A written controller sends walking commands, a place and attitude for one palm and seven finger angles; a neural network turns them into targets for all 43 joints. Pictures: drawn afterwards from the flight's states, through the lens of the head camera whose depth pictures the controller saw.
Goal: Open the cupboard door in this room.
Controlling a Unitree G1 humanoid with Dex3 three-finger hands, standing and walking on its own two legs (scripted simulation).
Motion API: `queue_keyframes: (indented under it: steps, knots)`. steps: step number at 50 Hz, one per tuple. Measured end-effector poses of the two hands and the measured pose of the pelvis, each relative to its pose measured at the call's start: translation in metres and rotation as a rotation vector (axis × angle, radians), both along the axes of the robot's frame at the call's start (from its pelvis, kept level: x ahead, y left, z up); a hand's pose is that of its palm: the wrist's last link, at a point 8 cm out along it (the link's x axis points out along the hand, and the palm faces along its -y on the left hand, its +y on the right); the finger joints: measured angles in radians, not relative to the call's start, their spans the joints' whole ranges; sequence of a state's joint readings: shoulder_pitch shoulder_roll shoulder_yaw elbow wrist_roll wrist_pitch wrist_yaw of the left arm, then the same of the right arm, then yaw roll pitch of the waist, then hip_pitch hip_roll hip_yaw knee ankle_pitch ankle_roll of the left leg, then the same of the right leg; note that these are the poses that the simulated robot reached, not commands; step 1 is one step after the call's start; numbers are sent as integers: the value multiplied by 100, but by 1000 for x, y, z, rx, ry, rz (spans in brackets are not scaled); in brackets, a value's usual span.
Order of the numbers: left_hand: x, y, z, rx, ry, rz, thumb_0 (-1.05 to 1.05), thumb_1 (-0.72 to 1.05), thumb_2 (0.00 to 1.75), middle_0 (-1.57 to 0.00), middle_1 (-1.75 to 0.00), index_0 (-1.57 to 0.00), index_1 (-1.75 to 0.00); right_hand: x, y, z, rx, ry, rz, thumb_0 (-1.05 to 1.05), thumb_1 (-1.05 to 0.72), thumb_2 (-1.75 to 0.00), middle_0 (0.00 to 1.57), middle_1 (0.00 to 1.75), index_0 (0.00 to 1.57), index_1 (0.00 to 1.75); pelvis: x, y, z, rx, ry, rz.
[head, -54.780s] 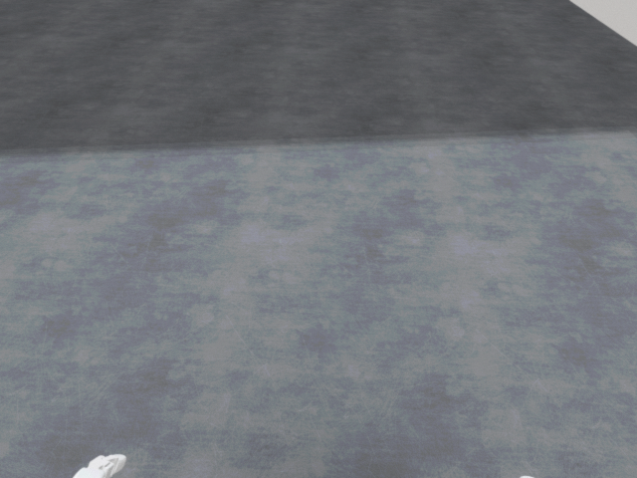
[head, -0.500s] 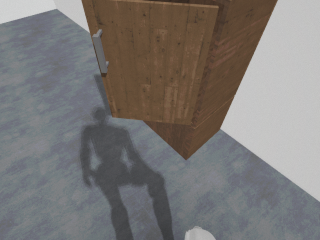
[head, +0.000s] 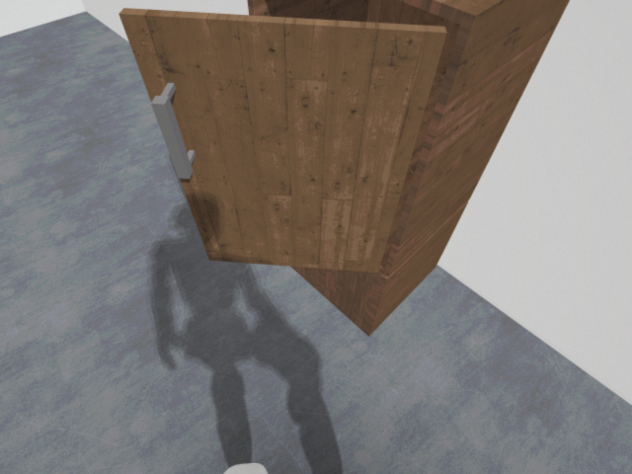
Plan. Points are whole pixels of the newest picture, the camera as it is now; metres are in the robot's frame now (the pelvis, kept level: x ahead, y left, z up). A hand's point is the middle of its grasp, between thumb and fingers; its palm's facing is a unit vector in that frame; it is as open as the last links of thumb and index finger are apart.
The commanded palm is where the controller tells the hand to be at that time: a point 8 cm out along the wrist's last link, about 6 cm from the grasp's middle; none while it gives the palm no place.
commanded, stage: come to a stop and stand still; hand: left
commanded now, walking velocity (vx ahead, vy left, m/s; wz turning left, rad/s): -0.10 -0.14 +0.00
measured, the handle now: (177, 133) +0.59 +0.27 +0.07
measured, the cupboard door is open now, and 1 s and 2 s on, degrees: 41 41 41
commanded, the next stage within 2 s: look again from close up in 0.78 s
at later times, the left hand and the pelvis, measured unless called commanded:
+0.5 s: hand out of the picture +0.04 +0.17 -0.17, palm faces -0.02 -0.97 -0.23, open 7.4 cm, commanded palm none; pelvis -0.01 -0.02 +0.00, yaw -2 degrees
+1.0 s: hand out of the picture -0.01 +0.14 -0.18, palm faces -0.03 -0.98 -0.18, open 7.3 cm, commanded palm none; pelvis -0.01 -0.02 +0.00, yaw -2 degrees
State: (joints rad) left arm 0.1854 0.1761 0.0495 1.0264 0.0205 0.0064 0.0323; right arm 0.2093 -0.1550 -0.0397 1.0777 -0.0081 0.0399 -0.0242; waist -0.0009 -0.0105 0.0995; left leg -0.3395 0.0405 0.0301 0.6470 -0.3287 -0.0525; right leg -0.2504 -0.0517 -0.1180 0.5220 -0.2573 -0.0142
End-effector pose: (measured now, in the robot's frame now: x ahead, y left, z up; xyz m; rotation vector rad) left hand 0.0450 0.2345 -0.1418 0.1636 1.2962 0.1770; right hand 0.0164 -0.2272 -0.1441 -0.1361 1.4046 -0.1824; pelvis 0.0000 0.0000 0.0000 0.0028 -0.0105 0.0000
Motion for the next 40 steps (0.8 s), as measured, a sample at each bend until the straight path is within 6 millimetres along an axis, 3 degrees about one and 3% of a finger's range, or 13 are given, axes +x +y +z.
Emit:
queue_keyframes:
  steps: [5,11,15,23,27,34,40]
  knots:
    - [-11,21,-17,-24,56,26,0,92,89,-20,-30,-20,-30,28,8,8,-64,-77,35,2,-93,-90,20,30,20,30,5,18,-7,-14,-2,-8]
    - [-21,28,-9,-36,97,19,0,92,89,-20,-30,-20,-30,50,15,21,-78,-137,60,1,-92,-90,20,30,20,30,2,22,3,-23,29,-24]
    - [-22,25,-3,-30,110,-8,0,91,89,-20,-30,-20,-30,51,10,22,-68,-168,43,1,-91,-90,20,30,21,30,-3,17,6,-26,38,-38]
    - [-13,-4,3,16,26,-51,0,91,89,-20,-30,-20,-30,12,-23,-1,-21,-115,-16,1,-91,-90,20,30,21,30,-15,-11,-3,-1,20,-33]
    - [-14,-24,6,-2,7,-61,0,91,89,-20,-30,-20,-30,-11,-32,-2,-12,-52,-28,1,-91,-90,20,30,20,30,-14,-19,1,2,3,-26]
    - [-19,-34,-1,-19,15,-36,1,94,89,-20,-30,-20,-30,-45,-30,1,-10,28,-34,1,-91,-90,20,30,20,30,-14,-28,1,-1,-19,-18]
    - [-34,-39,0,-30,55,-25,1,94,89,-20,-30,-20,-30,-61,-20,2,20,76,-35,1,-91,-90,20,30,20,30,-14,-31,5,-2,-19,-17]
